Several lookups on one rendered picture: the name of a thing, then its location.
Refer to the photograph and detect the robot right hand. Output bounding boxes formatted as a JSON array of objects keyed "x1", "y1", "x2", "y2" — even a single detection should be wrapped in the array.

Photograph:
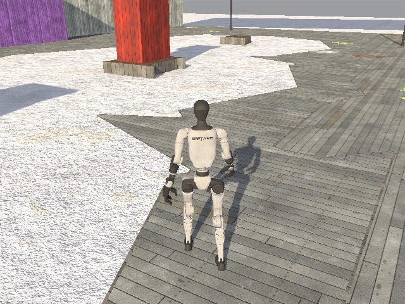
[{"x1": 220, "y1": 167, "x2": 235, "y2": 178}]

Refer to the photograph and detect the humanoid robot head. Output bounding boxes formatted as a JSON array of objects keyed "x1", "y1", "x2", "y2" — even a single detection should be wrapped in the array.
[{"x1": 191, "y1": 100, "x2": 213, "y2": 130}]

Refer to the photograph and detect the robot left forearm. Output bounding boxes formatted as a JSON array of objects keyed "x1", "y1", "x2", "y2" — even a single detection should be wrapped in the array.
[{"x1": 165, "y1": 155, "x2": 179, "y2": 187}]

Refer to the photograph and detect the robot right forearm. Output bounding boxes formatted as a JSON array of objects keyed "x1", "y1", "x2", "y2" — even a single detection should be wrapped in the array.
[{"x1": 225, "y1": 151, "x2": 234, "y2": 170}]

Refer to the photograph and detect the right robot upper arm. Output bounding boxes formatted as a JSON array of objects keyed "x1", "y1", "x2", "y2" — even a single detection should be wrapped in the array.
[{"x1": 215, "y1": 127, "x2": 232, "y2": 160}]

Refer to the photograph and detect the left robot thigh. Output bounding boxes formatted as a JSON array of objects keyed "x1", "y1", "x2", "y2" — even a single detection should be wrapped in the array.
[{"x1": 181, "y1": 176, "x2": 194, "y2": 216}]

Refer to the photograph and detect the robot left hand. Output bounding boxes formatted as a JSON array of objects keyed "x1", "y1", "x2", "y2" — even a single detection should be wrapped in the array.
[{"x1": 163, "y1": 186, "x2": 177, "y2": 205}]

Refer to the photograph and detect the left robot upper arm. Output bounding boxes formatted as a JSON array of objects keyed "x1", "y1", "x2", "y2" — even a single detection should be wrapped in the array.
[{"x1": 173, "y1": 128, "x2": 189, "y2": 164}]

